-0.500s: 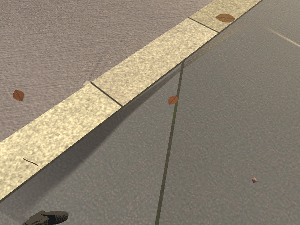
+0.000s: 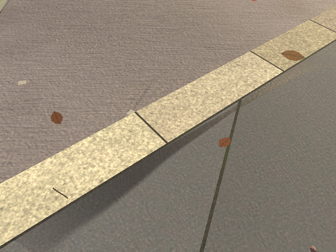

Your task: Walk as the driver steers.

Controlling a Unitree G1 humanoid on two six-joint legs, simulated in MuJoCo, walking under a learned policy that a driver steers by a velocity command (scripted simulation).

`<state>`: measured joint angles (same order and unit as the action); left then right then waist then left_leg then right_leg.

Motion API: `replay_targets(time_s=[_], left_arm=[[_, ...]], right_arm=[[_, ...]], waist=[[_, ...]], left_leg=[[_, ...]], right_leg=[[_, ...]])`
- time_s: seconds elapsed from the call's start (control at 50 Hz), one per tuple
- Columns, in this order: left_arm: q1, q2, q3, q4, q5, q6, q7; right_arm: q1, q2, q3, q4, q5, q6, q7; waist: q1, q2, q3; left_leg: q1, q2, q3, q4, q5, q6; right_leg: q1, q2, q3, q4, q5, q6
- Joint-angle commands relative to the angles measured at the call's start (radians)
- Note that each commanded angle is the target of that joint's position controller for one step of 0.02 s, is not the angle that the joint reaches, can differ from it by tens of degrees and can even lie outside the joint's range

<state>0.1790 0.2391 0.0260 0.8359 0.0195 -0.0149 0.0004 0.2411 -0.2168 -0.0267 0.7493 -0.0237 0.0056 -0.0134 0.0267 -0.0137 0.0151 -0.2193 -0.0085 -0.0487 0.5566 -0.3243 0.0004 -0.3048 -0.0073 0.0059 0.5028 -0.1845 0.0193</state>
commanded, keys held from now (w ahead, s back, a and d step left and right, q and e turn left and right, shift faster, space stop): no key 1.00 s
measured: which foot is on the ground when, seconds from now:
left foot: down 0.00-1.00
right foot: down 0.00-1.00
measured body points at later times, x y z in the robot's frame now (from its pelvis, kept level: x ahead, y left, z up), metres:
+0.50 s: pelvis +0.03 +0.01 +0.00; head +0.03 +0.02 +0.45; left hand +0.11 +0.27 -0.14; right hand +0.10 -0.24 -0.13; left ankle -0.02 +0.12 -0.73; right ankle +0.05 -0.13 -0.73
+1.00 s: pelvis +0.02 +0.01 +0.00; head +0.03 +0.02 +0.45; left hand +0.07 +0.27 -0.15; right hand +0.04 -0.23 -0.15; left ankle -0.02 +0.12 -0.73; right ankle +0.05 -0.13 -0.73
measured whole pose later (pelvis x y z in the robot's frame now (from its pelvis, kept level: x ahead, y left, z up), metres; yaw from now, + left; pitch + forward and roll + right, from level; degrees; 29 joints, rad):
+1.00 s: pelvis +0.02 +0.01 +0.00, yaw -1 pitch -1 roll +0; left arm 0.18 0.21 0.04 1.13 0.00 0.02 0.05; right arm 0.30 -0.19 -0.01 1.03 0.00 -0.02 -0.03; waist 0.01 -0.01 0.04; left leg -0.13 -0.03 -0.02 0.47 -0.32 0.02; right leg -0.25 -0.03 0.04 0.48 -0.21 0.04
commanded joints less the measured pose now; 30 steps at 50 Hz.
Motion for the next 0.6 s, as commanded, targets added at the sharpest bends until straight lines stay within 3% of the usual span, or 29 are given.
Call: replay_targets(time_s=[0.02, 0.14, 0.28, 0.6], left_arm=[[-0.031, 0.097, 0.025, -0.037, -0.004, -0.016, 0.006], [-0.025, 0.102, 0.028, 0.019, -0.012, -0.01, 0.014], [-0.029, 0.109, 0.033, 0.083, -0.017, 0.004, 0.027], [-0.04, 0.101, 0.036, 0.203, -0.019, 0.023, 0.042]], right_arm=[[0.004, -0.127, -0.031, -0.051, 0.008, -0.023, -0.008], [0.019, -0.114, -0.03, -0.03, 0.012, -0.023, -0.008], [0.031, -0.106, -0.032, 0.012, 0.015, -0.025, -0.007], [0.064, -0.102, -0.025, 0.143, 0.017, -0.027, -0.017]], waist=[[-0.011, 0.061, -0.004], [-0.014, 0.021, -0.029], [-0.012, 0.02, -0.038], [-0.01, 0.023, 0.002]], left_leg=[[-0.088, 0.077, -0.087, -0.153, 0.061, 0.043], [-0.049, 0.06, -0.065, -0.129, 0.188, 0.045], [-0.025, 0.048, -0.046, -0.126, 0.278, 0.041], [-0.024, 0.036, -0.024, -0.17, 0.228, 0.033]], right_leg=[[0.084, -0.033, 0.038, -0.039, 0.057, -0.018], [0.12, -0.04, 0.042, -0.023, 0.148, -0.013], [0.147, -0.044, 0.045, -0.012, 0.191, -0.014], [0.161, -0.036, 0.038, -0.044, 0.154, -0.012]])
